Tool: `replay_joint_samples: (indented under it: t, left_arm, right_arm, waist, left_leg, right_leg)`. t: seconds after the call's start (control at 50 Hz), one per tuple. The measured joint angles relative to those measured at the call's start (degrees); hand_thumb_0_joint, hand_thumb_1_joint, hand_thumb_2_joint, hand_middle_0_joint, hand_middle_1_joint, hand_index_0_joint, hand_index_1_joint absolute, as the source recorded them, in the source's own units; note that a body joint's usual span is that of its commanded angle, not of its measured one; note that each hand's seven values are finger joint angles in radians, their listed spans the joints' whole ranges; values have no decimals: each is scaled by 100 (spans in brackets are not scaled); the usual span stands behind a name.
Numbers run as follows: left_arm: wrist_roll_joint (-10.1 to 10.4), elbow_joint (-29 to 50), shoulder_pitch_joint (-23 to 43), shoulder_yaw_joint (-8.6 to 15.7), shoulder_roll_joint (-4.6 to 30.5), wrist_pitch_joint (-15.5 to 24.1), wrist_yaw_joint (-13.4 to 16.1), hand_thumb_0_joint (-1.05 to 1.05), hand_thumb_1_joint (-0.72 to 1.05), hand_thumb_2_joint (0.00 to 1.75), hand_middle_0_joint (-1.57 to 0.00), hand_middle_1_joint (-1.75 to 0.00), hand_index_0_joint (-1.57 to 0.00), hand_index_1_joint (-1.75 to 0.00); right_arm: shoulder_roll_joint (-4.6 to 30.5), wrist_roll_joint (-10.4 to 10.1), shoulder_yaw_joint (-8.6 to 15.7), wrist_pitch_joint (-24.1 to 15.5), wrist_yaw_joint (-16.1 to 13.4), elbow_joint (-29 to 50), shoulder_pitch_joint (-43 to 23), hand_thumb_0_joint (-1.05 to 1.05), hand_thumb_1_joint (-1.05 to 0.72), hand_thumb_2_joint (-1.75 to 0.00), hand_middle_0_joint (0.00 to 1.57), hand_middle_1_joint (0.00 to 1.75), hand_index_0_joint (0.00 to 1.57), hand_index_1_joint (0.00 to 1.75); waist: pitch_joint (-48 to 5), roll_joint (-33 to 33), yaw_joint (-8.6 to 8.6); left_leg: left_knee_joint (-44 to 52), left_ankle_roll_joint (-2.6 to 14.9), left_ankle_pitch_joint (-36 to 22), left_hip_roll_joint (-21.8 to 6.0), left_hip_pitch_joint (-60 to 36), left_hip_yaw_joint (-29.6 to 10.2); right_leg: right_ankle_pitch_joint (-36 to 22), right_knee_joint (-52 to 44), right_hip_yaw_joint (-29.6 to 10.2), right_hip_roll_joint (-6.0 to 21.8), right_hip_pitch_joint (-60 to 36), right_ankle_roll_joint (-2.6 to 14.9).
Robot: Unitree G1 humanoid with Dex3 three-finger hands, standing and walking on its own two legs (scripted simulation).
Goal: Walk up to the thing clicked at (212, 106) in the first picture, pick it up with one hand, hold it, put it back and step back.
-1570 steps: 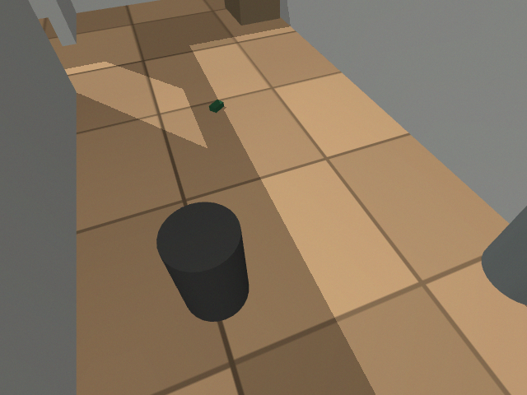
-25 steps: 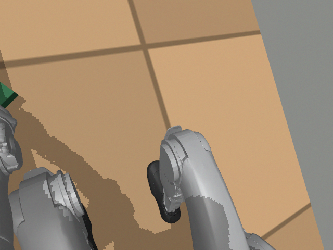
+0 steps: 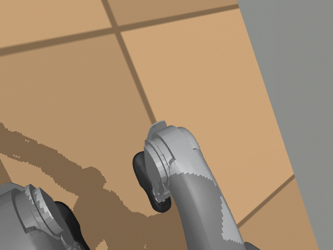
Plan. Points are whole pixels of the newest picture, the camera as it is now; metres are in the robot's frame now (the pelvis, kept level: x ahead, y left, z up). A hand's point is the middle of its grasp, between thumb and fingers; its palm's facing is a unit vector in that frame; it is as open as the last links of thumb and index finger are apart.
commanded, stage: rest palm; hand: left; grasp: from above
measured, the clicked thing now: out of the picture +0.49 +0.31 -0.30
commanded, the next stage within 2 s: close in 0.42 s
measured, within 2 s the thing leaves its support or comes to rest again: neither
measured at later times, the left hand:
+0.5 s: hand out of the picture +0.48 +0.31 -0.25, palm faces -0.29 -0.32 -0.90, open 14.2 cm
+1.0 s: hand out of the picture +0.50 +0.30 -0.25, palm faces -0.28 -0.31 -0.91, open 13.7 cm
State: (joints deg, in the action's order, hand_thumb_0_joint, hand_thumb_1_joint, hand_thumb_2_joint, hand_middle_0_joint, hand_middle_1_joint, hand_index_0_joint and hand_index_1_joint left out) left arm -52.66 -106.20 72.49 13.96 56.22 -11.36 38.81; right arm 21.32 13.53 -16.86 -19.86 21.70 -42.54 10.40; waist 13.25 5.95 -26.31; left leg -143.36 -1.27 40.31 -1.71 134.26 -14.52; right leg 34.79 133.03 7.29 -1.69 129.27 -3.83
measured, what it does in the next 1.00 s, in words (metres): stands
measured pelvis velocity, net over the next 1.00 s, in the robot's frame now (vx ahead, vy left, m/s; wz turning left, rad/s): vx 0.00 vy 0.01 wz -0.04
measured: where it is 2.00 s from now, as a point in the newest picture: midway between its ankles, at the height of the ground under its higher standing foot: (118, 217)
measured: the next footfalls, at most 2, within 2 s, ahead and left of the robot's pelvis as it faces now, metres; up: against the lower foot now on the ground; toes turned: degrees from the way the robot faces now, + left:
none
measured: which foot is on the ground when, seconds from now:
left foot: down 0.00-1.00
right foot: down 0.00-1.00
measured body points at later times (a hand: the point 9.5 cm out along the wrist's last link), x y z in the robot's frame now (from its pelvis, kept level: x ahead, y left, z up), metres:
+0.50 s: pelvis +0.00 +0.01 +0.01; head +0.31 +0.11 +0.31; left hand +0.50 +0.32 -0.20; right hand -0.02 -0.23 -0.03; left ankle +0.07 +0.13 -0.28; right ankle +0.13 -0.12 -0.28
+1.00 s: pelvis +0.00 +0.01 +0.02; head +0.32 +0.11 +0.31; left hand +0.51 +0.31 -0.20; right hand -0.02 -0.23 -0.02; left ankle +0.07 +0.13 -0.28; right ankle +0.13 -0.12 -0.28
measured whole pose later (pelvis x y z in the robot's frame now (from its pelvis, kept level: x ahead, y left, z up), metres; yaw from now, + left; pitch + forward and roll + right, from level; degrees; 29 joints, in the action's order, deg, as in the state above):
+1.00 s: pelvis +0.00 +0.01 +0.02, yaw -2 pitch +30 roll -16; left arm -51.9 -104.5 77.3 9.2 61.1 -12.6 39.5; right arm 23.1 14.2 -21.2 -19.5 19.9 -37.5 8.9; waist 15.8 8.2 -29.1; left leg -141.9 -0.6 41.3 -1.8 132.7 -16.6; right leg 35.2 129.3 9.4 -1.9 125.9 -4.5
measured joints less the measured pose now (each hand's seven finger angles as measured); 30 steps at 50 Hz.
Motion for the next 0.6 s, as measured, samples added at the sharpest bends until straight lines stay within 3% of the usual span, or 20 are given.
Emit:
replay_joint_samples:
  t: [0.14,0.34,0.6]
  left_arm:
    - [-52,-9,60,-239,81,211,19,0,-55,98,-10,-101,-10,-102]
    - [-135,-202,275,-210,187,94,273,0,-54,98,-11,-101,-10,-102]
    - [6,18,312,-255,472,-37,148,0,-53,97,-11,-101,-10,-102]
  right_arm:
    - [-19,14,-73,-98,-92,-8,-70,0,-90,-90,20,30,19,30]
    - [48,58,-196,-139,-62,150,-129,0,-91,-90,20,30,19,30]
    - [166,91,-370,-76,-79,395,-152,0,-91,-90,20,30,19,30]
  waist:
    - [55,67,-5]
    - [45,129,-145]
    - [262,238,-202]
  left_leg:
    - [-29,24,38,16,-64,-57]
    - [17,41,121,14,-136,-146]
    - [46,78,59,-1,-103,-154]
  right_leg:
    - [37,-35,52,1,-129,-22]
    - [98,-170,142,-4,-274,-35]
    - [23,-235,151,-26,-264,-91]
